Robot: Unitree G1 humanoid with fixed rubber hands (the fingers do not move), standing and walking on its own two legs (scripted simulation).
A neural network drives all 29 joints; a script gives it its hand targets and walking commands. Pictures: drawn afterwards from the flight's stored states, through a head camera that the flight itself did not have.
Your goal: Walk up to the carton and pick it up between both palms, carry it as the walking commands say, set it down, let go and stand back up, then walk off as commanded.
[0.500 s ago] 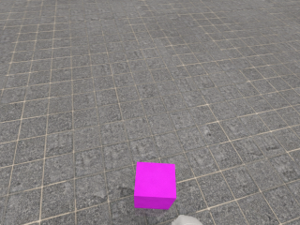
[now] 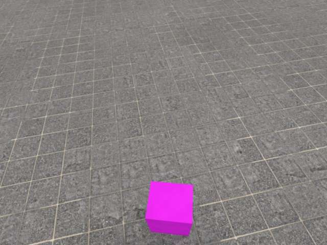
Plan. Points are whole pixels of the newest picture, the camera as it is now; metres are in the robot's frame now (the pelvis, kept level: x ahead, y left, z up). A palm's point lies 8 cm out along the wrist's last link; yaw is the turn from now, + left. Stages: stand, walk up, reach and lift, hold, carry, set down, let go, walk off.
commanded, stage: walk up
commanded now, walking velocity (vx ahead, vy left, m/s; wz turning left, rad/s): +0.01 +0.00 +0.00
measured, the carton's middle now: (170, 209) +0.37 +0.03 -0.63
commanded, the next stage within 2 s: none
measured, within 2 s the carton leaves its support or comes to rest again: neither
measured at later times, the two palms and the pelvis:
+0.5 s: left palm out of the picture -0.01 +0.26 -0.15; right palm out of the picture -0.06 -0.21 -0.15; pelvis -0.06 +0.02 -0.01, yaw -3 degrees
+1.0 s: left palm out of the picture -0.10 +0.17 -0.14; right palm out of the picture -0.10 -0.24 -0.15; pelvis -0.07 -0.03 +0.00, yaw -2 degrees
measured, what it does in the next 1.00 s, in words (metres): steps on the spot: left foot, then right foot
